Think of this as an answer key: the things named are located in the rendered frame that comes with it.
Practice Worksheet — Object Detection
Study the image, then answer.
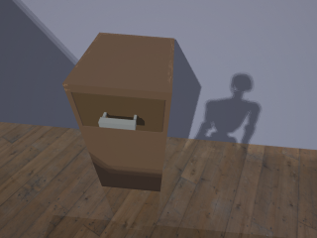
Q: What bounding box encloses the handle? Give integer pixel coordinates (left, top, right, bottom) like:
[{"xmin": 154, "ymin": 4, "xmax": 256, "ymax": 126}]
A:
[{"xmin": 98, "ymin": 112, "xmax": 137, "ymax": 130}]

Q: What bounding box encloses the drawer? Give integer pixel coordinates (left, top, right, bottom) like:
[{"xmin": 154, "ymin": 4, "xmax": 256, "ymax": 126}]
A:
[{"xmin": 72, "ymin": 92, "xmax": 164, "ymax": 133}]

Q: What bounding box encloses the cabinet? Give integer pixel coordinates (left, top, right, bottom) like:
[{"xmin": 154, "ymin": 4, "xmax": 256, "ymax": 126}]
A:
[{"xmin": 62, "ymin": 33, "xmax": 175, "ymax": 192}]

